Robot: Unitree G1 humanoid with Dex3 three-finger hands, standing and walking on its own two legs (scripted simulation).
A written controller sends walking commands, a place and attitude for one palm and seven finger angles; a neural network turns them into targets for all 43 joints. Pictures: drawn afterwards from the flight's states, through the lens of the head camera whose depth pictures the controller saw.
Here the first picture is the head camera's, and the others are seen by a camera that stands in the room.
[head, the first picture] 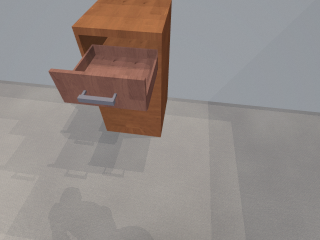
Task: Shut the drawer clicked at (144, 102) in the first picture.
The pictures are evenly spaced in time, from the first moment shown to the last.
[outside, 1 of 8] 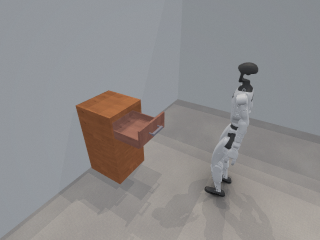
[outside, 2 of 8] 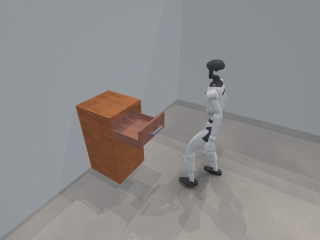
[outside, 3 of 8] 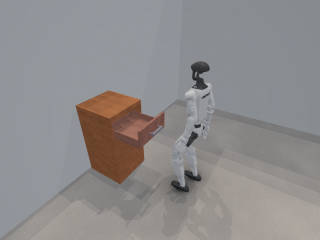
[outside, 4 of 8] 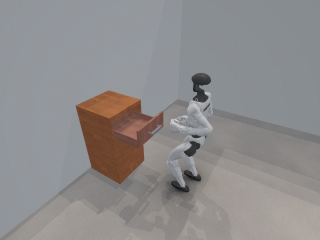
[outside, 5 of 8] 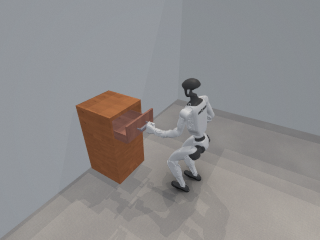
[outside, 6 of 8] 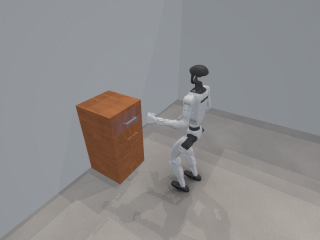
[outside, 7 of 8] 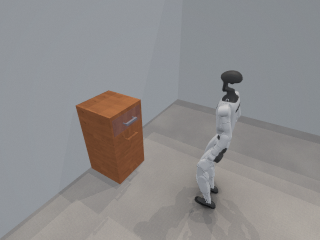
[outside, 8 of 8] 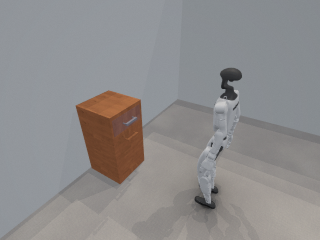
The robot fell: no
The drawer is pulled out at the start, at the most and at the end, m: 0.30 0.30 0.00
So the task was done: yes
